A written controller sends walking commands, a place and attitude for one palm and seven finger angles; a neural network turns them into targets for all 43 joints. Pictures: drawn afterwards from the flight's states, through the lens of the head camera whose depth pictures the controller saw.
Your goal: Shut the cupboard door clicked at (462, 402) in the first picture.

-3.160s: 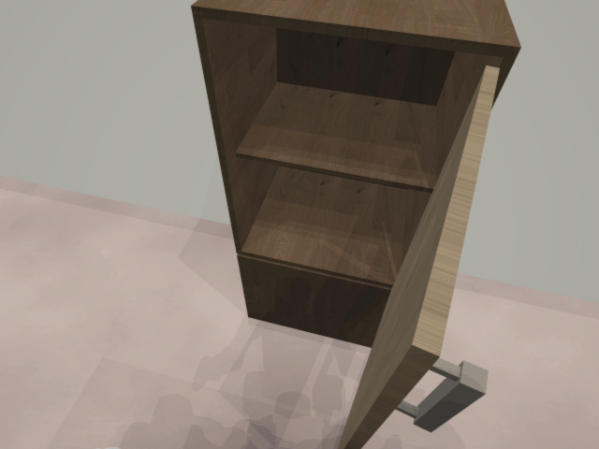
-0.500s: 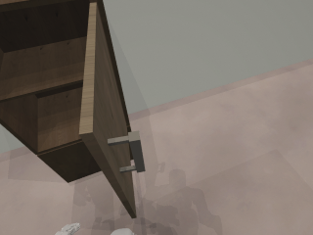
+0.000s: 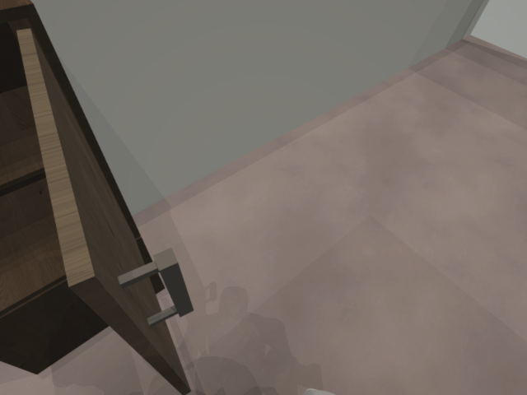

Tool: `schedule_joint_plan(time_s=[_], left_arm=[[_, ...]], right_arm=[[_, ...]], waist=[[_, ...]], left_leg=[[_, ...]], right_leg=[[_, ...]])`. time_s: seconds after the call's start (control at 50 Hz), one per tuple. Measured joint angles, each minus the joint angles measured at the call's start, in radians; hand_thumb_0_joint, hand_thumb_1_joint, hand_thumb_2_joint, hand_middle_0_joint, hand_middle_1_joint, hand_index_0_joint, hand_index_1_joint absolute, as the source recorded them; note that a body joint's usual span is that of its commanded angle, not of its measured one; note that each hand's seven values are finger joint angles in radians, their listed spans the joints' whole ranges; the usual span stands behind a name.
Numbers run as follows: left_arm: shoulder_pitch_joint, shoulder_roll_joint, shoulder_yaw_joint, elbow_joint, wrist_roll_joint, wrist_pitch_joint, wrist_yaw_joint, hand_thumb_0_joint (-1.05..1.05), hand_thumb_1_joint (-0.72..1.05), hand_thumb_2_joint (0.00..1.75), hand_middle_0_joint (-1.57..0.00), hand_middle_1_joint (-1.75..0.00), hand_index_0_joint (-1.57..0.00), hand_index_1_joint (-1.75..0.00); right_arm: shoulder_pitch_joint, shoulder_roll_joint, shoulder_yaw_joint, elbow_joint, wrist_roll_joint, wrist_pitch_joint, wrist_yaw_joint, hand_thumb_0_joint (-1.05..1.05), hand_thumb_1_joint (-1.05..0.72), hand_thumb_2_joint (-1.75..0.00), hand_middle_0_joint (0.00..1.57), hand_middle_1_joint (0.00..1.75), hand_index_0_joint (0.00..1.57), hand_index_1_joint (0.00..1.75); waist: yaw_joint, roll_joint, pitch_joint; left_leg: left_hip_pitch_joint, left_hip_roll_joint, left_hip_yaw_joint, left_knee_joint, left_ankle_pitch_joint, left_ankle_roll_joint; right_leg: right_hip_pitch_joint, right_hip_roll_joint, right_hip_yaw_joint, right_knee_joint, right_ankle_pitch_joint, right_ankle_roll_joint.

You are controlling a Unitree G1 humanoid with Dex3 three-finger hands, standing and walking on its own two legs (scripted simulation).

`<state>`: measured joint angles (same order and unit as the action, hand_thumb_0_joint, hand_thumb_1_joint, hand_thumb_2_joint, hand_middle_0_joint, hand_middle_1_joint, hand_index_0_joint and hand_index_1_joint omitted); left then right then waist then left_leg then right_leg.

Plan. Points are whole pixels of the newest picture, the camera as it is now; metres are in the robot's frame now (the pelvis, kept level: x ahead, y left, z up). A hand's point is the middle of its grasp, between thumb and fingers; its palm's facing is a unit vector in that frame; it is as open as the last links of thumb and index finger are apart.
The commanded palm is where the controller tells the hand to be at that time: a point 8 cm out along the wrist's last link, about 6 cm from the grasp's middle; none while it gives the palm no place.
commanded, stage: walk to a spot facing it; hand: left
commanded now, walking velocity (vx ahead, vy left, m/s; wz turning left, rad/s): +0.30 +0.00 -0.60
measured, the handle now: (160, 294) +0.23 +0.15 +0.08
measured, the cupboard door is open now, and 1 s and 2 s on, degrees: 79 100 100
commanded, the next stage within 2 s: none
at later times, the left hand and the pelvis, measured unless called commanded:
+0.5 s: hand out of the picture +0.12 +0.14 -0.19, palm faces -0.15 -0.97 -0.18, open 7.4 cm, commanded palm none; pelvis +0.09 -0.07 -0.01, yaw -13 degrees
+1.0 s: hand (273, 359) +0.21 -0.01 -0.16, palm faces -0.24 -0.93 -0.29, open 7.4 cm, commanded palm none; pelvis +0.23 -0.24 +0.00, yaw -20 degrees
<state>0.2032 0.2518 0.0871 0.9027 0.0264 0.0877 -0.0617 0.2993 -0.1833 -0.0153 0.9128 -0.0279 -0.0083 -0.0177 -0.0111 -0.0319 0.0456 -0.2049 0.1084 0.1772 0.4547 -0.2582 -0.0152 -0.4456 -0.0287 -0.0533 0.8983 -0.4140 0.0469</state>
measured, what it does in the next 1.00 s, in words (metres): steps to the right, turning right: right foot, then left foot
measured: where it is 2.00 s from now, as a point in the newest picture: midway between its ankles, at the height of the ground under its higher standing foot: (344, 280)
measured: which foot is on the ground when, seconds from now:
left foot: down 0.00-0.12, up 0.14-0.42, down 0.44-0.78, up 0.80-1.00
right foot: up 0.00-0.10, down 0.12-0.44, up 0.46-0.76, down 0.78-1.00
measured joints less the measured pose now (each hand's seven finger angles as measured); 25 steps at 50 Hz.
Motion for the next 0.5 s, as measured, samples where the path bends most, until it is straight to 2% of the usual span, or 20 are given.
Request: schedule_joint_plan(time_s=[0.08, 0.12, 0.14, 0.16, 0.2, 0.26, 0.36, 0.42, 0.44, 0.46, 0.5], left_arm=[[-0.008, -0.019, -0.008, 0.008, 0.001, -0.011, -0.009, 0.01, 0.91, 0.90, -0.20, -0.30, -0.20, -0.30], [-0.014, -0.024, -0.013, 0.001, 0.000, -0.032, -0.009, 0.01, 0.91, 0.90, -0.20, -0.30, -0.20, -0.30], [-0.019, -0.026, -0.015, 0.001, 0.001, -0.050, -0.004, 0.01, 0.91, 0.90, -0.20, -0.30, -0.20, -0.30], [-0.023, -0.031, -0.018, 0.003, -0.003, -0.064, 0.005, 0.01, 0.91, 0.90, -0.20, -0.30, -0.20, -0.30], [-0.010, -0.035, -0.022, 0.007, -0.009, -0.081, 0.022, 0.01, 0.91, 0.90, -0.20, -0.30, -0.20, -0.30], [0.022, -0.029, -0.018, 0.010, -0.008, -0.110, 0.044, 0.01, 0.91, 0.90, -0.20, -0.30, -0.21, -0.30], [0.086, -0.016, -0.013, 0.061, -0.002, -0.115, 0.052, 0.01, 0.91, 0.90, -0.20, -0.30, -0.20, -0.30], [0.115, 0.001, -0.008, 0.098, -0.007, -0.103, 0.045, 0.01, 0.91, 0.90, -0.20, -0.30, -0.20, -0.30], [0.129, 0.003, -0.007, 0.108, -0.011, -0.098, 0.042, 0.01, 0.91, 0.90, -0.20, -0.30, -0.20, -0.30], [0.134, 0.010, -0.005, 0.121, -0.013, -0.090, 0.037, 0.01, 0.91, 0.90, -0.20, -0.30, -0.20, -0.30], [0.120, 0.029, -0.001, 0.141, -0.006, -0.073, 0.030, 0.01, 0.91, 0.90, -0.20, -0.30, -0.20, -0.30]], right_arm=[[0.025, -0.025, -0.015, 0.020, -0.003, -0.008, 0.010, 0.01, -0.90, -0.89, 0.21, 0.30, 0.21, 0.30], [0.047, -0.042, -0.023, 0.029, -0.001, -0.006, 0.014, 0.01, -0.90, -0.89, 0.21, 0.30, 0.21, 0.30], [0.054, -0.050, -0.028, 0.039, 0.004, 0.001, 0.017, 0.01, -0.90, -0.89, 0.21, 0.30, 0.21, 0.30], [0.054, -0.058, -0.031, 0.053, 0.006, 0.015, 0.019, 0.01, -0.90, -0.89, 0.21, 0.30, 0.21, 0.30], [0.051, -0.064, -0.036, 0.077, 0.006, 0.035, 0.023, 0.01, -0.90, -0.89, 0.20, 0.30, 0.21, 0.30], [0.015, -0.058, -0.036, 0.080, 0.001, 0.029, 0.028, 0.01, -0.90, -0.89, 0.20, 0.30, 0.20, 0.30], [-0.080, -0.031, -0.028, 0.024, 0.008, -0.004, 0.024, 0.01, -0.90, -0.89, 0.20, 0.30, 0.20, 0.30], [-0.149, -0.002, -0.013, -0.014, 0.010, -0.025, 0.023, 0.01, -0.90, -0.89, 0.20, 0.30, 0.20, 0.30], [-0.167, 0.002, -0.005, -0.028, 0.009, -0.038, 0.022, 0.01, -0.90, -0.89, 0.20, 0.30, 0.20, 0.30], [-0.185, 0.016, 0.000, -0.035, 0.007, -0.051, 0.018, 0.01, -0.90, -0.89, 0.20, 0.30, 0.20, 0.30], [-0.195, 0.048, 0.016, -0.049, 0.006, -0.066, 0.013, 0.01, -0.90, -0.89, 0.20, 0.30, 0.20, 0.30]], waist=[[-0.020, 0.036, 0.000], [-0.023, 0.054, 0.000], [-0.021, 0.062, 0.004], [-0.021, 0.070, 0.007], [-0.023, 0.086, -0.012], [-0.002, 0.078, -0.026], [0.044, 0.018, -0.019], [0.064, -0.027, -0.008], [0.068, -0.032, -0.007], [0.060, -0.046, -0.004], [0.045, -0.063, 0.007]], left_leg=[[0.017, 0.039, 0.050, 0.024, -0.035, -0.026], [0.004, 0.071, 0.062, 0.100, -0.085, -0.045], [-0.024, 0.084, 0.052, 0.193, -0.147, -0.046], [-0.065, 0.081, 0.012, 0.308, -0.202, -0.045], [-0.129, 0.043, -0.062, 0.462, -0.224, -0.040], [-0.180, 0.001, -0.078, 0.555, -0.174, -0.044], [-0.175, -0.050, -0.088, 0.344, -0.208, -0.042], [-0.133, -0.080, -0.087, 0.148, -0.121, -0.032], [-0.103, -0.079, -0.078, 0.079, -0.069, -0.016], [-0.094, -0.080, -0.067, 0.075, -0.038, 0.012], [-0.064, -0.065, -0.062, 0.072, -0.037, 0.032]], right_leg=[[0.084, -0.015, -0.034, -0.199, -0.012, -0.015], [0.155, -0.005, -0.052, -0.337, 0.041, -0.035], [0.160, 0.005, -0.052, -0.350, 0.122, -0.051], [0.161, 0.014, -0.054, -0.329, 0.135, -0.065], [0.168, 0.037, -0.073, -0.338, 0.111, -0.085], [0.185, 0.072, -0.075, -0.405, 0.120, -0.101], [0.221, 0.090, -0.019, -0.462, 0.131, -0.111], [0.230, 0.092, 0.021, -0.443, 0.108, -0.110], [0.223, 0.098, 0.038, -0.405, 0.086, -0.108], [0.197, 0.098, 0.045, -0.317, 0.046, -0.099], [0.114, 0.098, 0.029, -0.072, -0.022, -0.078]])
